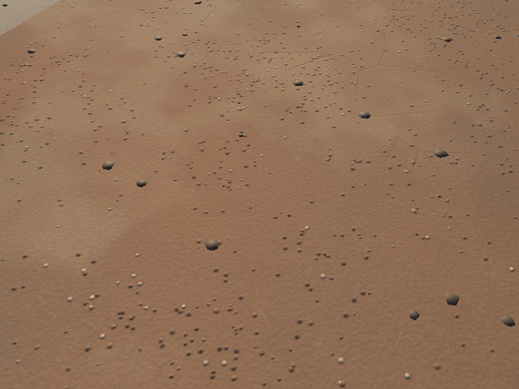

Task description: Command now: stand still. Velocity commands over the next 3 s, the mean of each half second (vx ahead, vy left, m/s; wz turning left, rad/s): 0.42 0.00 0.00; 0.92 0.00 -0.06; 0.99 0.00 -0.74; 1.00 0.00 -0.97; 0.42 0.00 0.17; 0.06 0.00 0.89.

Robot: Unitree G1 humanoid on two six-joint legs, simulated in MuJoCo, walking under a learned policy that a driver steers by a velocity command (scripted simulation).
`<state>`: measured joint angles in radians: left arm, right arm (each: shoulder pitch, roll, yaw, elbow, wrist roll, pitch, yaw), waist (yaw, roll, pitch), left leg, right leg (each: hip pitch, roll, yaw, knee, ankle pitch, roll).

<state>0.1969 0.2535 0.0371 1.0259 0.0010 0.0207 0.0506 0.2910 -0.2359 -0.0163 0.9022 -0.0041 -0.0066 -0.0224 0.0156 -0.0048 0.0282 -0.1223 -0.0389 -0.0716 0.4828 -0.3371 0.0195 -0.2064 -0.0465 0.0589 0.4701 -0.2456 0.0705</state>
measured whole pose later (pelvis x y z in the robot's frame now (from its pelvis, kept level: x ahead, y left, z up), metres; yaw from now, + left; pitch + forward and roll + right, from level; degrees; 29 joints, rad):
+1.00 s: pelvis +0.47 -0.07 -0.02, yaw -3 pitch +1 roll +2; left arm 0.45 0.24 0.01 0.95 -0.05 -0.09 0.01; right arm 0.09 -0.25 -0.05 0.73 0.01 -0.11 0.04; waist 0.02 -0.02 0.06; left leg -0.46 -0.04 0.11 0.60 -0.16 0.07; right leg -0.15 -0.03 0.09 1.21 -0.35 -0.09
